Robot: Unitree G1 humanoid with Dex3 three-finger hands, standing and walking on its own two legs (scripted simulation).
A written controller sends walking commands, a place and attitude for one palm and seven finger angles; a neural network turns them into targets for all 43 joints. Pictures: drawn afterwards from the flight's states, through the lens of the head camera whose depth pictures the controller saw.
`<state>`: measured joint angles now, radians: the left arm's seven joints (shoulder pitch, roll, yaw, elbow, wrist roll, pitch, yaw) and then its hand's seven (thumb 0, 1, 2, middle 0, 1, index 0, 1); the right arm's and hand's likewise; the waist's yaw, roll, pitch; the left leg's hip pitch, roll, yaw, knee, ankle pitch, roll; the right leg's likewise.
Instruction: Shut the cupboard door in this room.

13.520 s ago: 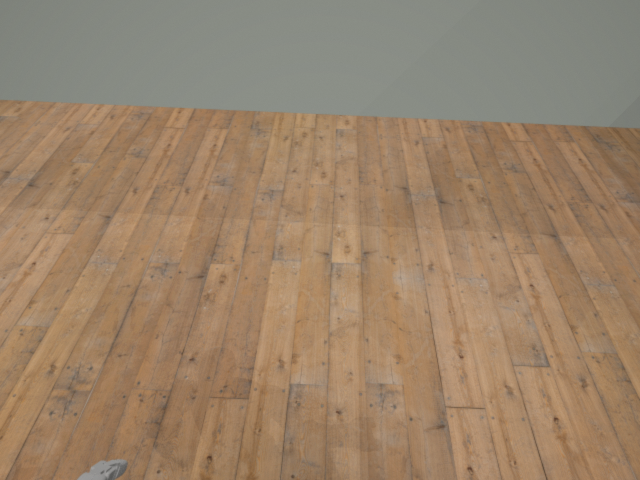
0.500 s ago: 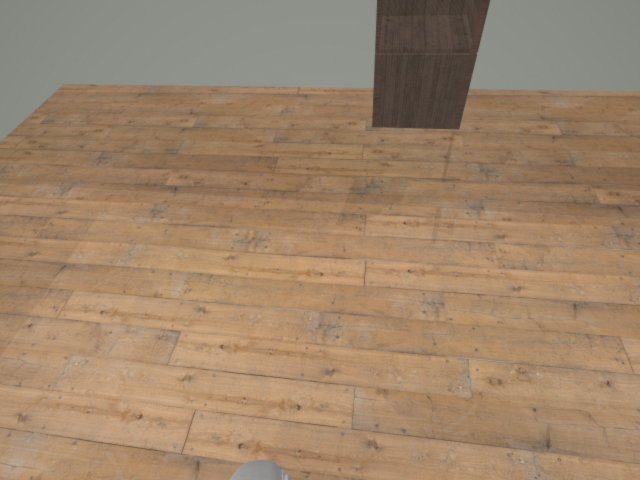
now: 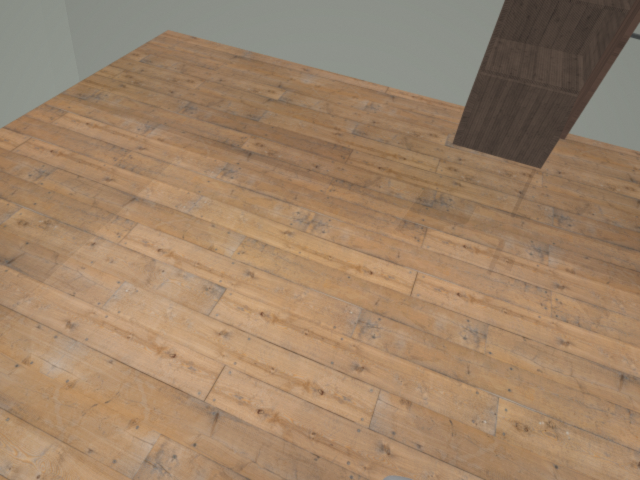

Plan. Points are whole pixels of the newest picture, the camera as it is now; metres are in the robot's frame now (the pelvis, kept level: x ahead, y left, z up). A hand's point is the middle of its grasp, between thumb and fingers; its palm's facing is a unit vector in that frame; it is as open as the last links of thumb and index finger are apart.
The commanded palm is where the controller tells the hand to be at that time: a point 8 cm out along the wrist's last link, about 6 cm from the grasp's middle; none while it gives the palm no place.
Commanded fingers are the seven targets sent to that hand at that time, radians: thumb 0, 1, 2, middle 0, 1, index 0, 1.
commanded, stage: turn or walk to find it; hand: left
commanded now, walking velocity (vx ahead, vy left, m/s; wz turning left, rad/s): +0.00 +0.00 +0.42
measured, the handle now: out of the picture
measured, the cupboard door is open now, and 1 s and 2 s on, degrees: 79 79 79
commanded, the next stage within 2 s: stand and wait in 0.10 s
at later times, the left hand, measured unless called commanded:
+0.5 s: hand out of the picture -0.01 +0.14 -0.16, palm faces +0.18 -0.95 -0.26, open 7.3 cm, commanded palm none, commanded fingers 0.00 0.90 0.90 -0.20 -0.30 -0.20 -0.30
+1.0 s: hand out of the picture -0.05 +0.18 -0.16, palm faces +0.34 -0.90 -0.27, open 7.4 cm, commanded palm none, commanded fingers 0.00 0.90 0.90 -0.20 -0.30 -0.20 -0.30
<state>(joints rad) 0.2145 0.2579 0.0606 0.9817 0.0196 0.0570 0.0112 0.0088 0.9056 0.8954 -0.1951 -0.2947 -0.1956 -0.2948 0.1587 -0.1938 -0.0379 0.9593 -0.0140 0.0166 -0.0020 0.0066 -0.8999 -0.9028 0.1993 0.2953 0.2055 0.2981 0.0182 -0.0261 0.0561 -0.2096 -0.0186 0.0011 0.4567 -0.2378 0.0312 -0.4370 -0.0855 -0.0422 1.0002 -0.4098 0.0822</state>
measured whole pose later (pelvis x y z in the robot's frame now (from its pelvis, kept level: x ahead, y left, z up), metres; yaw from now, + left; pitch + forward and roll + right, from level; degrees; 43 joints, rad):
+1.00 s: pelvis -0.05 -0.05 +0.00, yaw +19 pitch +0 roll +0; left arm 0.16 0.22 0.05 0.98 0.01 0.04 0.02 0.01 0.91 0.90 -0.20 -0.29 -0.20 -0.29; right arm 0.18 -0.19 -0.05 1.00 -0.02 0.03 0.00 0.01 -0.90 -0.90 0.20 0.30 0.21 0.30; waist -0.01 0.01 0.06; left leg -0.25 -0.03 -0.06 0.48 -0.22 0.00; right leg -0.32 -0.05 -0.04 0.73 -0.42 0.06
